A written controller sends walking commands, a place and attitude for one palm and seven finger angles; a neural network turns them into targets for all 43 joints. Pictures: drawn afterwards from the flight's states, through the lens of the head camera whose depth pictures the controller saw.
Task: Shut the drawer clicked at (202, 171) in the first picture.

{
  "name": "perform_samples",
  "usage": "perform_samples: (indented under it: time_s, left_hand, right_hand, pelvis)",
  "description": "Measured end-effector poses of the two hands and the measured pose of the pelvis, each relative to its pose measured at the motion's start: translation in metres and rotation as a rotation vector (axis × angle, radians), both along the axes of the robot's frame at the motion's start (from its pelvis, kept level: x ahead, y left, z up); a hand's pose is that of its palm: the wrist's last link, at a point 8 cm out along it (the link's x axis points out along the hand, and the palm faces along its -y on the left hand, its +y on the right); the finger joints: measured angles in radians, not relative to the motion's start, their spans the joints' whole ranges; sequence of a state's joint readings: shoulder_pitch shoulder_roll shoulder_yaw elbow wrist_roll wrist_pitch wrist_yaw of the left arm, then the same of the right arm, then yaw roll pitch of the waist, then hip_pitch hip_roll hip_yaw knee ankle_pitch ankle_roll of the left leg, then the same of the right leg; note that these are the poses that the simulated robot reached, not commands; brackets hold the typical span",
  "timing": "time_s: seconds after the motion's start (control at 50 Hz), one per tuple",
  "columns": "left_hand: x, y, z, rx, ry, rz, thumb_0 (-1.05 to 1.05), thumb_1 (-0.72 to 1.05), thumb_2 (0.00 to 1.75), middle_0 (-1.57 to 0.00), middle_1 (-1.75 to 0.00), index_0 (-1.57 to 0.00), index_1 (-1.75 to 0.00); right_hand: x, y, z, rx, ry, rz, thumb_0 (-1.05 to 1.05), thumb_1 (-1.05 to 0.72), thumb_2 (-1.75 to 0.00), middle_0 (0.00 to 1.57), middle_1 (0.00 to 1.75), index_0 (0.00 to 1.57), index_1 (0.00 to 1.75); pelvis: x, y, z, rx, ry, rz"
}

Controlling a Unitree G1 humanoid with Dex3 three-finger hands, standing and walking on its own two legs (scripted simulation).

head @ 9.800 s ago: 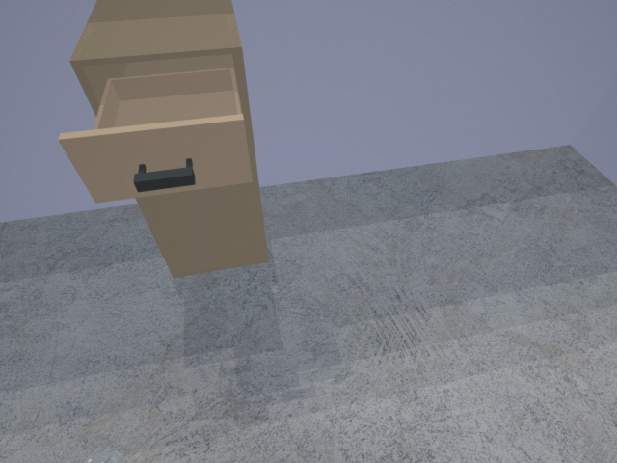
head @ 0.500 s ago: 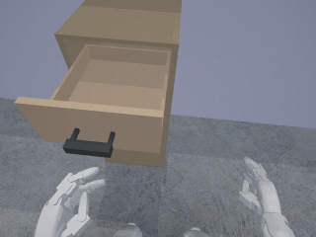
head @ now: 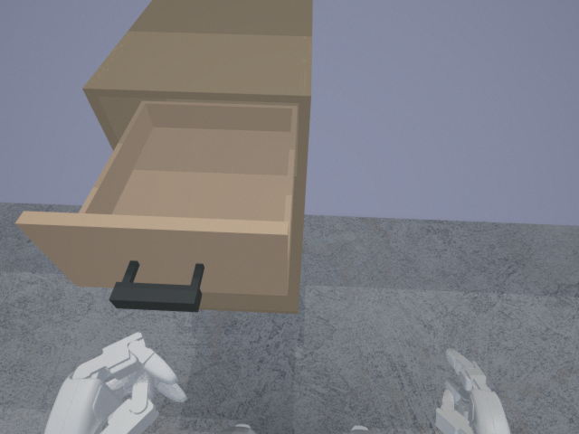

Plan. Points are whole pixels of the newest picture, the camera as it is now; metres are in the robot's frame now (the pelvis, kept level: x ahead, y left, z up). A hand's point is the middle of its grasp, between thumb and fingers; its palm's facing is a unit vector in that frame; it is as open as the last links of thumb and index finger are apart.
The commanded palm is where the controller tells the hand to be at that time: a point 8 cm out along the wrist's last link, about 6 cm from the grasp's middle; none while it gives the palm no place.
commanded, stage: raise the hand and make a fist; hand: left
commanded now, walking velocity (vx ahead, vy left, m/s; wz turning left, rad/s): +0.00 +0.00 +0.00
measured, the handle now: (161, 282) +0.30 +0.20 +0.06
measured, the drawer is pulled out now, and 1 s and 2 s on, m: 0.27 0.27 0.27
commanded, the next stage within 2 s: bring the fist close to the handle in 0.94 s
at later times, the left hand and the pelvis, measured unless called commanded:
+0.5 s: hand (132, 399) +0.14 +0.15 +0.14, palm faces +0.05 -1.00 -0.07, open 3.2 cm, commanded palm +0.08 +0.20 +0.15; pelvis +0.01 +0.01 +0.02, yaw +0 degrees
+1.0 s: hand (129, 408) +0.13 +0.15 +0.15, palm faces +0.05 -0.99 -0.09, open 3.2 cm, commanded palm +0.07 +0.20 +0.16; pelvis +0.01 +0.00 +0.02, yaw +0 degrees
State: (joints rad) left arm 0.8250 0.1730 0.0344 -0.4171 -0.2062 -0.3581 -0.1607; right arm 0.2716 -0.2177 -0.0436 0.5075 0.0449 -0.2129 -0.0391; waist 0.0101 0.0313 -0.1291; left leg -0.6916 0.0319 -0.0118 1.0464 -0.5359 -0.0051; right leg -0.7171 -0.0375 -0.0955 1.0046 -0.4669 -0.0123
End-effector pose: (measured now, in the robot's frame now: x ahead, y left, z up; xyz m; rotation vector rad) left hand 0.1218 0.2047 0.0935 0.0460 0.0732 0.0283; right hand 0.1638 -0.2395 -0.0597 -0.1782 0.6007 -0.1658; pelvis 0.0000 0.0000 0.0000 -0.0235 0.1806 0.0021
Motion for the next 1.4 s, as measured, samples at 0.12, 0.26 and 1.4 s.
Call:
perform_samples:
  time_s: [0.12, 0.26, 1.4]
  left_hand:
    - [-0.003, 0.004, 0.012, 0.009, -0.033, 0.018, 0.01, 0.9, 0.9, -1.11, -1.29, -1.11, -1.28]
    - [-0.003, -0.002, 0.028, 0.004, -0.057, 0.01, 0.01, 0.9, 0.9, -1.25, -1.44, -1.25, -1.43]
    - [-0.002, -0.005, 0.03, 0.015, -0.052, 0.01, 0.01, 0.9, 0.9, -1.4, -1.6, -1.4, -1.6]
  right_hand:
    - [0.019, 0.007, 0.016, 0.001, -0.077, 0.018, 0.02, -0.9, -0.9, 0.2, 0.3, 0.2, 0.3]
    - [0.042, 0.033, 0.033, 0.045, -0.161, 0.088, 0.01, -0.9, -0.9, 0.2, 0.3, 0.2, 0.3]
    - [0.024, 0.018, 0.032, 0.037, -0.149, 0.098, 0.01, -0.9, -0.9, 0.2, 0.3, 0.21, 0.3]
  pelvis:
    - [0.003, 0.003, 0.002, -0.004, -0.015, 0.0]
    - [0.007, 0.007, 0.007, -0.009, -0.039, 0.005]
    - [0.001, -0.006, 0.018, 0.004, -0.079, 0.01]
